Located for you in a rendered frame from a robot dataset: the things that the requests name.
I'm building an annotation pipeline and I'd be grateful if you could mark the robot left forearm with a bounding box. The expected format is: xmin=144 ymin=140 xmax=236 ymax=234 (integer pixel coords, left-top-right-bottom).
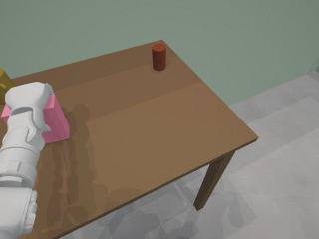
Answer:
xmin=0 ymin=104 xmax=45 ymax=189

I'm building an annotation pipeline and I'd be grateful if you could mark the table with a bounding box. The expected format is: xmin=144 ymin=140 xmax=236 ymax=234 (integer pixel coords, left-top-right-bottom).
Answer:
xmin=0 ymin=39 xmax=259 ymax=239

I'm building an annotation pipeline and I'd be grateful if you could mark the sponge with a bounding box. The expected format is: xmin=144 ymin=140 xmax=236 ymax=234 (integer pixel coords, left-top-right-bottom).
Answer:
xmin=1 ymin=95 xmax=70 ymax=144

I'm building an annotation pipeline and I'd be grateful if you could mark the left robot hand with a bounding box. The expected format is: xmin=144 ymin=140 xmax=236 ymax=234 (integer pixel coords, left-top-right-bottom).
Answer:
xmin=5 ymin=82 xmax=55 ymax=134

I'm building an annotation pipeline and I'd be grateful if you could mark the left robot upper arm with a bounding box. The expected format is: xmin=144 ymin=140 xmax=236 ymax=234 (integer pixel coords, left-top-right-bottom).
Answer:
xmin=0 ymin=187 xmax=38 ymax=239

